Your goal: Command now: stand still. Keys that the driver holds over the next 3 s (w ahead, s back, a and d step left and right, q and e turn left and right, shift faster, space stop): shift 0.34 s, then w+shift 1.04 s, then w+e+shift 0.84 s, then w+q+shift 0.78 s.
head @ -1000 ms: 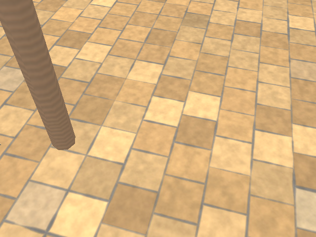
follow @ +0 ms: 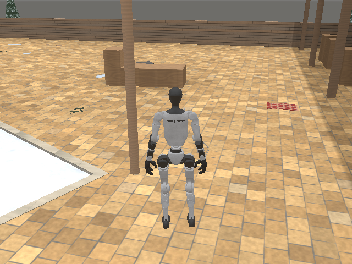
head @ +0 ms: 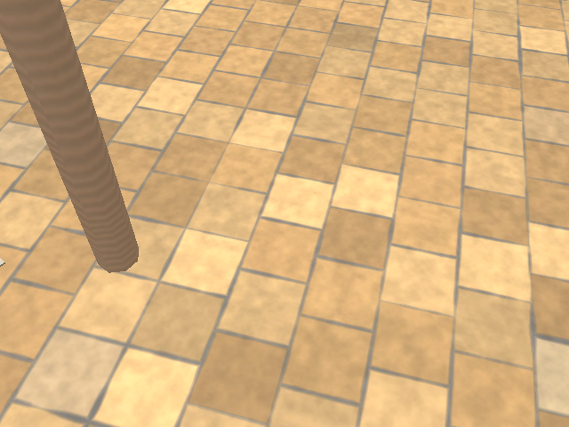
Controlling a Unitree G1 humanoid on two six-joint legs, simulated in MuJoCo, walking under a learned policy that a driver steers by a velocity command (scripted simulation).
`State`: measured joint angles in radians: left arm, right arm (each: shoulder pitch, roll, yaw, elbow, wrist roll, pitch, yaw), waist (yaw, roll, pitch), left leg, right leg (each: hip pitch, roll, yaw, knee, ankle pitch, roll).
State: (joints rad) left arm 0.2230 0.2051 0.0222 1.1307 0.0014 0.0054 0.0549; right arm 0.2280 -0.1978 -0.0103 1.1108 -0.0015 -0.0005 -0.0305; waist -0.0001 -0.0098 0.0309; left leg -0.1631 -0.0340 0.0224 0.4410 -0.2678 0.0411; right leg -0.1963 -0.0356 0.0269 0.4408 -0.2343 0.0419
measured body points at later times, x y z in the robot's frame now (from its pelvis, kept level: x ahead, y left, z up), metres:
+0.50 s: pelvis +0.02 -0.01 +0.00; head +0.02 -0.02 +0.45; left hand +0.05 +0.24 -0.15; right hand +0.00 -0.26 -0.15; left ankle -0.02 +0.09 -0.74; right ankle -0.01 -0.14 -0.68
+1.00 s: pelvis +0.26 -0.11 +0.00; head +0.27 -0.13 +0.45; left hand +0.15 +0.10 -0.14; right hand +0.47 -0.33 -0.10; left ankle +0.48 +0.07 -0.65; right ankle +0.11 -0.19 -0.74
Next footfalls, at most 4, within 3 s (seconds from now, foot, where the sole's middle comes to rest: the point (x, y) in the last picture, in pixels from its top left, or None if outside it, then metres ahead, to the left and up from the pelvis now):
0.70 right None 0.15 -0.19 -0.78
1.18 left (292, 366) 0.66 0.01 -0.78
1.68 right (370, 224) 1.12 -0.24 -0.78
2.12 left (350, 130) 1.56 -0.21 -0.78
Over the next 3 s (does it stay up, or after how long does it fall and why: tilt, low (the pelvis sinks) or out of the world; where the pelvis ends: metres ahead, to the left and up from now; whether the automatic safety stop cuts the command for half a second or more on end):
stays up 1.89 -0.62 -0.04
